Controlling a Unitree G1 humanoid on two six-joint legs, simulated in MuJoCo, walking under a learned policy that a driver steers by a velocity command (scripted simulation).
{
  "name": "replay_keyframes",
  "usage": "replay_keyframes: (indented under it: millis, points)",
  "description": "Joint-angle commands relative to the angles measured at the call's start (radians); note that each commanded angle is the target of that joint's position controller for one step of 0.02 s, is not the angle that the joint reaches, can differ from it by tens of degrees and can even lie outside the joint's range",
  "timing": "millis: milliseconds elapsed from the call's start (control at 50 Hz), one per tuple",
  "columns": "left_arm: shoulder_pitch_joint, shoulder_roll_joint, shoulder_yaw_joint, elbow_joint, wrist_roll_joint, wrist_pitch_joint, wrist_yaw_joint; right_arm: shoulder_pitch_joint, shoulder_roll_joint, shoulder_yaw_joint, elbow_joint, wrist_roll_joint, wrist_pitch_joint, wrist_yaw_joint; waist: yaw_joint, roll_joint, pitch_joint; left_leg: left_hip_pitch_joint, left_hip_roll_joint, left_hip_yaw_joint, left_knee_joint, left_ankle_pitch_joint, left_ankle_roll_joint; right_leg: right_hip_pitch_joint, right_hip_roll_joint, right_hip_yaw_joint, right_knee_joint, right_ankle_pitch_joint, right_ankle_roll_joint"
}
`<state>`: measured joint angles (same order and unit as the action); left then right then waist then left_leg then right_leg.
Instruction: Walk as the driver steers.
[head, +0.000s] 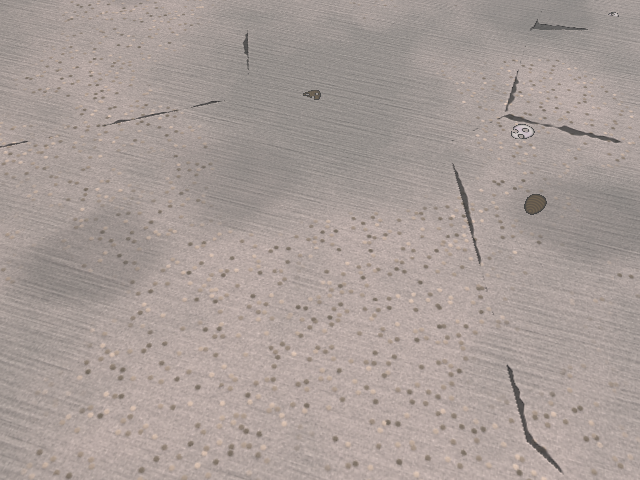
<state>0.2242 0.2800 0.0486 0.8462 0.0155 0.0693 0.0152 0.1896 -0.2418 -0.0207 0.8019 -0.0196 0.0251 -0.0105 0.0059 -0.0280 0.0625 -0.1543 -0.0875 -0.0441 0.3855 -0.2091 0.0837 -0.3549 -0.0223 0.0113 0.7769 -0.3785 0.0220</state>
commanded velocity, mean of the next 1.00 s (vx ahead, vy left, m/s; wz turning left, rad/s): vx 0.00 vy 0.00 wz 0.04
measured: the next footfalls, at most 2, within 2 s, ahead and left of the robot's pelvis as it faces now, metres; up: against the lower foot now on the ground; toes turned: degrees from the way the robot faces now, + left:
right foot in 0.10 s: +0.04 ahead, -0.13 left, +0.00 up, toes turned +1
left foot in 1.70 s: +0.11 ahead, +0.08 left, +0.00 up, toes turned +3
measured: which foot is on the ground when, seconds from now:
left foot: down 0.00-1.00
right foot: up 0.00-0.08, down 0.10-1.00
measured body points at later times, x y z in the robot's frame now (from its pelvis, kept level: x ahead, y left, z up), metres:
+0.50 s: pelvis +0.00 -0.03 +0.00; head +0.01 -0.03 +0.45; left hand +0.06 +0.22 -0.14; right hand +0.03 -0.28 -0.15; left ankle +0.00 +0.07 -0.74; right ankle +0.00 -0.13 -0.74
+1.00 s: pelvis +0.01 -0.04 +0.00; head +0.01 -0.04 +0.45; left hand +0.01 +0.19 -0.16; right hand +0.00 -0.27 -0.16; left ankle +0.00 +0.07 -0.74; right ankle +0.00 -0.13 -0.74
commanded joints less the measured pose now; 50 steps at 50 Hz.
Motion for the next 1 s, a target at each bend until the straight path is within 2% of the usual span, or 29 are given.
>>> replay_keyframes:
  millis: [20,60,80,100,120,140,160,180,220,280,340,620,1000]
  points:
    - [-0.012,0.065,0.009,-0.044,-0.007,-0.016,0.013,0.016,-0.155,-0.031,-0.02,-0.006,-0.011,-0.005,-0.026,0.142,-0.049,0.004,0.274,-0.213,-0.077,0.326,0.135,0.061,0.017,-0.009,-0.11,-0.015,-0.016]
    - [0.018,0.051,0.003,-0.023,-0.009,-0.024,0.02,-0.008,-0.147,-0.023,-0.008,-0.001,-0.011,-0.009,-0.002,0.125,-0.056,-0.017,0.264,-0.224,-0.049,0.323,0.115,0.147,0.025,-0.014,-0.253,0.047,-0.029]
    - [0.045,0.039,-0.003,-0.007,-0.006,-0.033,0.023,-0.021,-0.138,-0.018,-0.001,0.007,-0.012,-0.011,0.025,0.099,-0.057,-0.05,0.25,-0.218,-0.03,0.309,0.084,0.233,0.017,-0.009,-0.404,0.178,-0.037]
    - [0.056,0.056,-0.004,0.003,0.006,-0.047,0.028,-0.007,-0.112,-0.007,0.006,0.009,-0.019,-0.011,0.022,0.058,-0.079,-0.1,0.23,-0.217,-0.023,0.248,0.038,0.337,-0.045,0.065,-0.478,0.296,-0.044]
    - [0.064,0.103,-0.004,0.003,0.019,-0.062,0.032,0.03,-0.082,0.001,0.01,0.008,-0.025,-0.008,-0.008,-0.029,-0.107,-0.131,0.173,-0.164,0.026,0.143,0.001,0.398,-0.174,0.198,-0.506,0.419,-0.069]
    - [-0.014,0.131,-0.001,0.01,-0.002,-0.065,0.023,0.074,-0.078,-0.003,0.041,0.017,-0.013,-0.008,-0.062,-0.124,-0.066,-0.037,0.085,-0.093,-0.029,-0.017,-0.013,0.235,-0.208,0.215,-0.47,0.484,-0.132]
    - [-0.052,0.08,-0.013,0.003,-0.004,-0.071,0.011,0.067,-0.1,-0.003,0.068,0.005,-0.009,-0.012,-0.052,-0.091,-0.064,0.028,0.099,-0.1,-0.057,0.013,-0.02,0.203,-0.177,0.188,-0.475,0.411,-0.121]
    - [-0.052,0.066,-0.018,0.011,-0.005,-0.075,0.007,0.053,-0.114,-0.008,0.087,0.004,-0.009,-0.013,-0.034,-0.074,-0.039,0.03,0.106,-0.111,-0.073,0.058,-0.021,0.199,-0.129,0.149,-0.471,0.351,-0.09]
    - [-0.009,0.073,-0.018,0.044,-0.008,-0.076,0.014,0.04,-0.128,-0.014,0.11,0.007,-0.013,-0.01,-0.013,-0.055,-0.033,0.028,0.125,-0.119,-0.07,0.125,-0.019,0.218,-0.089,0.116,-0.472,0.326,-0.07]
    - [0.009,0.064,-0.02,0.081,-0.009,-0.075,0.017,0.053,-0.095,-0.004,0.154,0.01,-0.019,-0.013,-0.009,-0.008,-0.032,-0.005,0.13,-0.119,-0.088,0.114,-0.028,0.253,-0.086,0.111,-0.466,0.314,-0.077]
    - [0.003,0.058,-0.023,0.106,-0.006,-0.075,0.018,0.053,-0.087,-0.001,0.193,0.01,-0.019,-0.018,-0.006,0.016,-0.02,-0.011,0.13,-0.118,-0.099,0.102,-0.033,0.243,-0.084,0.112,-0.47,0.286,-0.082]
    - [0.034,0.022,-0.044,0.213,-0.007,-0.078,0.021,0.093,-0.064,0.018,0.308,0.01,-0.02,-0.028,-0.011,0.023,-0.012,-0.001,0.144,-0.109,-0.089,0.107,-0.035,0.217,-0.067,0.109,-0.477,0.27,-0.084]
    - [0.104,-0.027,-0.055,0.279,-0.006,-0.08,0.028,0.135,-0.01,0.032,0.364,0.011,-0.024,-0.036,-0.008,0.027,0.003,-0.017,0.148,-0.096,-0.069,0.105,-0.038,0.2,-0.057,0.108,-0.467,0.272,-0.086]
